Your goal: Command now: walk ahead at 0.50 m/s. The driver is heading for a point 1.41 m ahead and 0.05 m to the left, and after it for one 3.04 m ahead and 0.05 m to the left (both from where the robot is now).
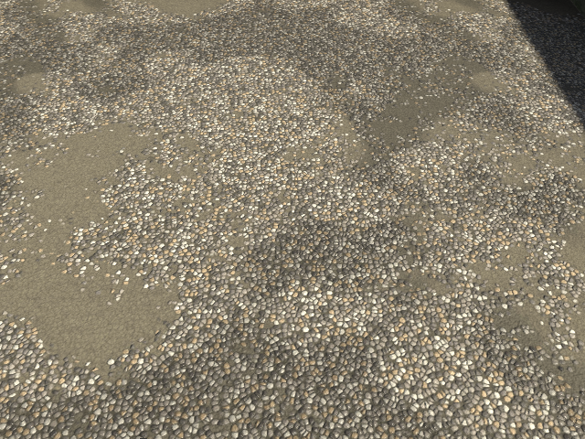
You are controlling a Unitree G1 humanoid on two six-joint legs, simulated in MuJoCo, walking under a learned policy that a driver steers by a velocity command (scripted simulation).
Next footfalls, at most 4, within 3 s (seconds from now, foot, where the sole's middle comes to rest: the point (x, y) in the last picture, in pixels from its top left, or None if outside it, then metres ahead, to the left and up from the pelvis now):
none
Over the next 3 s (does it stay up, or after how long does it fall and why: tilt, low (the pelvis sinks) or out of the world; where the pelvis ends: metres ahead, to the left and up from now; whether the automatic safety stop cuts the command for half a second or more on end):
stays up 0.00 -0.01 0.00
